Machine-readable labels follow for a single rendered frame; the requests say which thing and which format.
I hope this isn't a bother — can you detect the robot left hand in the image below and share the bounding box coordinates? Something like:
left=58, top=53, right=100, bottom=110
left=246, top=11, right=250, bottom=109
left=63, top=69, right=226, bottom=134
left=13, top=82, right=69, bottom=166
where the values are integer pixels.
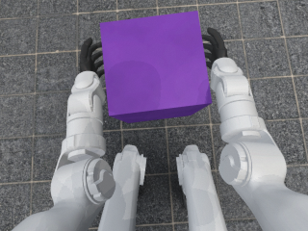
left=79, top=38, right=105, bottom=78

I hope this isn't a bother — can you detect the robot right foot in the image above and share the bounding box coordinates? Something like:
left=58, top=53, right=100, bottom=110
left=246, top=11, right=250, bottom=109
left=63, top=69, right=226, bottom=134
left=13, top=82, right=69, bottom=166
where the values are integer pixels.
left=177, top=175, right=188, bottom=209

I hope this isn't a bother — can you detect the carton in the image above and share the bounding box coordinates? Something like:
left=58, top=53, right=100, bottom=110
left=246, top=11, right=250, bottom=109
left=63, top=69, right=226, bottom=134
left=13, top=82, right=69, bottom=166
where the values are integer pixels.
left=99, top=11, right=213, bottom=123

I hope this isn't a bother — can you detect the robot left upper arm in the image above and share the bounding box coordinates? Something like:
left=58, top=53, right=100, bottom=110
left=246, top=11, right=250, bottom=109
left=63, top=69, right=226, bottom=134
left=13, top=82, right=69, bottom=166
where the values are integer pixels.
left=12, top=157, right=116, bottom=231

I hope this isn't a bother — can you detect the right robot forearm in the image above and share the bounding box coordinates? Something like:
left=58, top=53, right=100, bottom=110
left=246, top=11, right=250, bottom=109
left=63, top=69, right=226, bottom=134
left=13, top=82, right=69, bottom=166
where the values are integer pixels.
left=210, top=57, right=287, bottom=174

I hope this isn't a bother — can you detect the robot right hand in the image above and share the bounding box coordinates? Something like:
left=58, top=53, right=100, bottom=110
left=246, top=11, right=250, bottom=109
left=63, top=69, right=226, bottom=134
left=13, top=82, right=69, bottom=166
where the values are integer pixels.
left=201, top=27, right=228, bottom=69

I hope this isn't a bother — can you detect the robot right upper arm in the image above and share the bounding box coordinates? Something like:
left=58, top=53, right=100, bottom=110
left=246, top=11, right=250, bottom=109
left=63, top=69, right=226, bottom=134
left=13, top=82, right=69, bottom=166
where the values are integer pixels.
left=218, top=141, right=308, bottom=231

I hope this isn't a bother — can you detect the left robot thigh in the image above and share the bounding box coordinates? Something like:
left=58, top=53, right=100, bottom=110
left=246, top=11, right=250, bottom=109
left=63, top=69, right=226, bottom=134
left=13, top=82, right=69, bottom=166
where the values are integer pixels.
left=97, top=150, right=146, bottom=231

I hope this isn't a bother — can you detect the left robot forearm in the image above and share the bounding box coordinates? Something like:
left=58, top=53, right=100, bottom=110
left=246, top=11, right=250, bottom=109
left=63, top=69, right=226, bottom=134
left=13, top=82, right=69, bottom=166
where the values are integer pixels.
left=50, top=70, right=107, bottom=195

